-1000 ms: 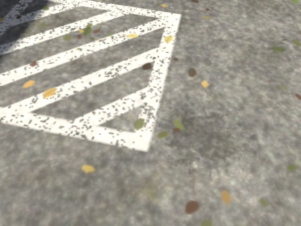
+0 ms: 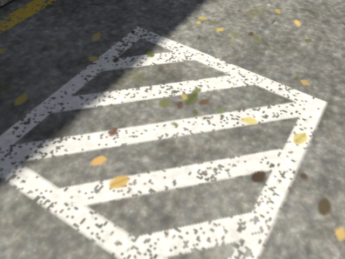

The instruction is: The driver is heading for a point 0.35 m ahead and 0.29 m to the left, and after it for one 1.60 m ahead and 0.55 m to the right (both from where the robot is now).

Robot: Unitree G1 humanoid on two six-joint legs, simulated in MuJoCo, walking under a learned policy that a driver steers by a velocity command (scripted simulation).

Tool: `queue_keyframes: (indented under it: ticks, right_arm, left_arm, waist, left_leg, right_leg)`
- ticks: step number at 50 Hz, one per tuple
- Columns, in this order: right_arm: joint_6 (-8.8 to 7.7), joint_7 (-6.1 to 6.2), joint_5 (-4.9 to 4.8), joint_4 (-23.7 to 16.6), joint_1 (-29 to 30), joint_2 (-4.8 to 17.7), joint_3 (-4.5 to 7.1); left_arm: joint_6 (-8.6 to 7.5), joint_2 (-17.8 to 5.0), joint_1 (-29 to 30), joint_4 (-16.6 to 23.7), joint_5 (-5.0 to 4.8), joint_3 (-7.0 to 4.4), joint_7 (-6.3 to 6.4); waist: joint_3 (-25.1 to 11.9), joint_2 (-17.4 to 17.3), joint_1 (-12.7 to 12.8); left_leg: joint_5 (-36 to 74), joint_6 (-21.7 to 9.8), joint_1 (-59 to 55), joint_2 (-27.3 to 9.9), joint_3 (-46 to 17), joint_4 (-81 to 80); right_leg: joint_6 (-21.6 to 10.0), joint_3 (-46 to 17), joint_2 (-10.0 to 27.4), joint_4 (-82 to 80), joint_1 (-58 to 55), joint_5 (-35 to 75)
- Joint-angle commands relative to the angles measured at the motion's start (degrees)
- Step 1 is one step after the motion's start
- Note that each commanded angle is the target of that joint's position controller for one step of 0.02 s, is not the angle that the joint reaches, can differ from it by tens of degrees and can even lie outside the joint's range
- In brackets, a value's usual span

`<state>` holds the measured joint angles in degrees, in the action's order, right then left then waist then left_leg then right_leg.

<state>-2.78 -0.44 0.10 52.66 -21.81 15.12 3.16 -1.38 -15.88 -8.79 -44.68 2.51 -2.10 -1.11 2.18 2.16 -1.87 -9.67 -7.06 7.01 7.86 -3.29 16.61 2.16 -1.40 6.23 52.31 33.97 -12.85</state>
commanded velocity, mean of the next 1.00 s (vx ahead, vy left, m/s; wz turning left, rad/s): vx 0.23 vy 0.00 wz -0.06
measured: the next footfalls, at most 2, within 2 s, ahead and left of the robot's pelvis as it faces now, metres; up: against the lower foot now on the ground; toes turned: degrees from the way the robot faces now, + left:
right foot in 0.26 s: +0.33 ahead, -0.12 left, +0.00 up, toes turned +9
left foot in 0.70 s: +0.36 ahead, +0.08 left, +0.00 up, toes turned -1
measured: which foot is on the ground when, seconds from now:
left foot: down 0.00-0.26, up 0.28-0.68, down 0.70-1.00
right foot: up 0.00-0.24, down 0.26-0.70, up 0.72-1.00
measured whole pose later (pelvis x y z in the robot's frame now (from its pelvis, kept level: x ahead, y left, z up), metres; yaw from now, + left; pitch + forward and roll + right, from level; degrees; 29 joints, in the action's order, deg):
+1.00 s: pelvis +0.28 -0.02 -0.01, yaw -9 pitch +0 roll +0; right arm 0.3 2.0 1.7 46.4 -9.9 14.6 1.7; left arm 5.3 -17.1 -11.3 -45.2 0.5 -4.2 -1.7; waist 3.5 1.2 -0.2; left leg -10.6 -1.7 14.3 -2.2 7.3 25.2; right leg 1.6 0.7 -0.2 49.2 21.3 -25.8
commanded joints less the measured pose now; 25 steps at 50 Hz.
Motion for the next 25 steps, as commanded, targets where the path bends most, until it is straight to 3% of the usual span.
queue_keyframes:
  ticks: [1,6,8,10,11,12,13,14,15,16,17,18,19,21,25]
  right_arm:
    - [-1.00,0.10,-0.01,-3.0,-0.8,8.7,2.14]
    - [-0.86,0.53,0.51,-1.7,-6.0,8.9,2.35]
    - [-0.70,1.00,0.82,-1.9,-6.2,9.6,2.58]
    - [-0.60,1.39,0.99,-2.7,-3.8,10.6,2.94]
    - [-0.68,1.29,1.01,-3.2,-2.1,11.3,3.13]
    - [-0.95,0.86,0.62,-3.4,-0.9,11.4,3.13]
    - [-1.43,0.49,0.03,-4.1,-1.2,8.6,2.38]
    - [-1.46,0.78,-1.63,-5.2,-8.2,2.4,1.16]
    - [-1.10,1.24,0.14,-3.4,-11.1,6.1,1.56]
    - [-0.57,1.37,0.99,-2.0,-9.0,6.4,1.69]
    - [-0.41,1.07,1.58,-2.6,-4.3,5.6,1.40]
    - [-0.12,0.82,1.72,-3.4,-1.5,4.9,1.27]
    - [0.41,0.45,2.26,-3.9,-0.5,4.5,1.08]
    - [1.19,0.06,2.54,-3.9,-0.2,3.5,0.54]
    - [1.80,0.39,1.48,-5.2,5.2,2.2,-0.89]
  left_arm:
    - [-0.05,-3.5,4.1,4.5,-0.20,-0.70,0.01]
    - [-0.55,-3.8,12.5,7.8,-0.87,-0.26,-0.18]
    - [-0.99,-4.4,13.5,8.9,-1.10,-0.24,-0.18]
    - [-1.53,-5.6,9.5,8.3,-1.23,-0.56,0.11]
    - [-1.87,-6.6,4.8,6.9,-1.30,-1.03,0.57]
    - [-2.53,-8.0,-2.8,4.6,-1.10,-1.74,1.26]
    - [-3.29,-11.4,-11.6,3.3,0.16,-2.61,2.16]
    - [-3.00,-16.7,-14.6,3.5,1.35,-3.68,2.66]
    - [-2.20,-14.4,-12.6,2.8,-0.43,-3.71,2.22]
    - [-2.26,-8.8,-8.3,3.3,-1.23,-2.41,1.77]
    - [-2.53,-5.0,-5.6,3.1,-1.61,-1.33,1.29]
    - [-2.80,-3.3,-4.7,2.4,-1.64,-0.65,1.14]
    - [-3.08,-3.0,-4.9,1.2,-2.04,-0.37,1.09]
    - [-3.51,-4.2,-6.3,-0.6,-2.21,-0.50,0.69]
    - [-2.35,-7.6,-7.4,-2.2,-1.89,-1.56,0.86]
  waist:
    - [1.3,-4.6,0.1]
    - [1.2,-5.3,-3.1]
    - [1.1,-5.9,-2.9]
    - [0.4,-6.7,-0.4]
    - [-1.2,-6.8,1.8]
    - [-5.1,-4.2,5.5]
    - [-11.8,0.3,8.8]
    - [-18.9,12.4,6.1]
    - [-18.3,11.6,3.8]
    - [-10.1,4.0,2.2]
    - [-5.8,-0.2,2.3]
    - [-4.2,0.6,1.8]
    - [-3.7,3.1,1.0]
    - [-5.6,4.3,0.1]
    - [-6.9,4.7,0.4]
  left_leg:
    - [8.6,-7.8,1.1,-14.4,-14.6,-7.9]
    - [16.6,-6.5,-4.9,-14.5,-15.9,-3.4]
    - [20.0,-5.6,-6.6,-15.3,-17.3,-0.8]
    - [23.1,-3.5,-5.0,-15.4,-18.3,2.3]
    - [27.9,-2.3,-2.8,-14.4,-18.0,6.3]
    - [30.0,-0.9,-0.3,-11.3,-15.9,15.4]
    - [22.3,0.8,4.6,-7.4,-11.3,29.6]
    - [-12.7,3.4,20.1,1.6,-4.6,47.0]
    - [-21.4,3.3,24.3,0.4,-5.0,53.7]
    - [-17.6,3.6,23.9,-2.1,-6.0,56.0]
    - [-15.4,4.1,23.1,-3.3,-5.1,54.0]
    - [-14.5,4.6,22.4,-4.9,-4.1,50.9]
    - [-13.7,5.4,21.1,-6.1,-2.8,47.6]
    - [-12.0,6.7,17.9,-6.0,-0.2,43.2]
    - [-8.2,8.4,14.8,-5.6,2.2,30.6]
  right_leg:
    - [1.2,1.2,-0.9,-5.7,3.1,7.2]
    - [0.5,1.0,-3.4,-13.8,3.2,10.8]
    - [-0.4,0.4,-4.3,-16.9,0.9,9.4]
    - [-1.7,0.1,-5.5,-20.9,-7.1,6.2]
    - [-2.6,0.8,-6.9,-22.5,-14.8,3.9]
    - [-4.0,1.0,-7.0,-26.0,-25.5,4.8]
    - [-6.7,-6.7,1.9,-27.6,-37.2,0.5]
    - [-13.5,-30.4,18.0,-30.1,-51.2,7.3]
    - [-17.4,-41.1,19.6,-33.1,-46.8,14.1]
    - [-17.6,-32.7,17.0,-32.8,-38.6,19.5]
    - [-16.9,-24.1,13.6,-32.6,-32.9,28.6]
    - [-15.5,-17.8,10.6,-32.9,-30.3,37.1]
    - [-14.8,-13.9,8.1,-33.5,-28.6,43.4]
    - [-14.7,-10.7,5.8,-33.0,-27.6,53.5]
    - [-14.8,-8.7,3.7,-32.1,-25.4,54.0]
